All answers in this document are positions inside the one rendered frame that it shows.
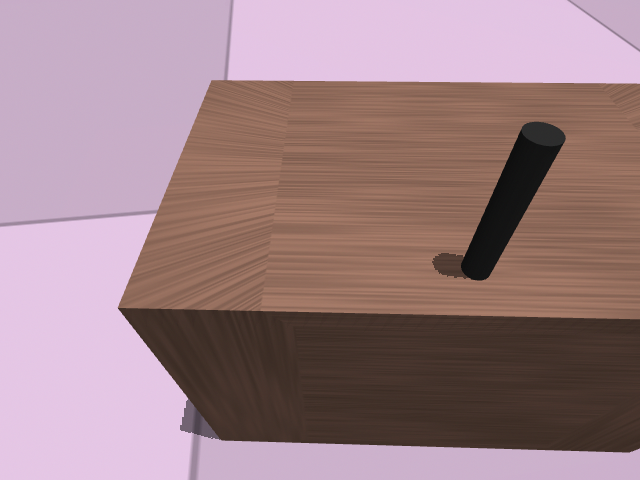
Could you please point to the can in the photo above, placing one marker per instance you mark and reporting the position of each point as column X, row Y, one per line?
column 534, row 151

